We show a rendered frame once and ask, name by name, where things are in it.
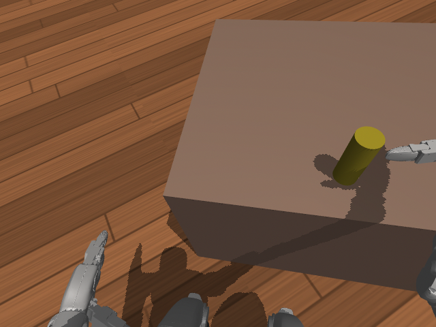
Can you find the right robot hand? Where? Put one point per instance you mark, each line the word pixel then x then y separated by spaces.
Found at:
pixel 425 152

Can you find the right robot arm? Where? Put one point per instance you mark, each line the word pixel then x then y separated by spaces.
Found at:
pixel 426 280

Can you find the can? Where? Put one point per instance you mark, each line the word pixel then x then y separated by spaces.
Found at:
pixel 362 148

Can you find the left robot arm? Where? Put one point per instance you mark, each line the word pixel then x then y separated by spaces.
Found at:
pixel 69 319

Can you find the left robot hand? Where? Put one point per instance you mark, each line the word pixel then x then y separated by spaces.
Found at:
pixel 80 291

